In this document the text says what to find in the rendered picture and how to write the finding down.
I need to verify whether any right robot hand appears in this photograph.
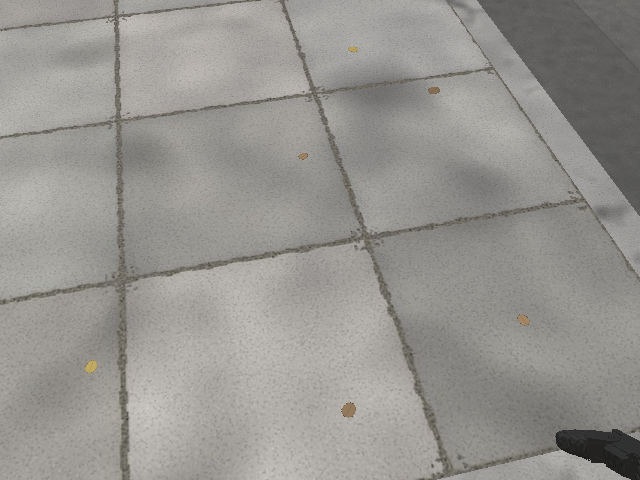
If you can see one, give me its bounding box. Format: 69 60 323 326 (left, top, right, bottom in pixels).
555 429 640 480

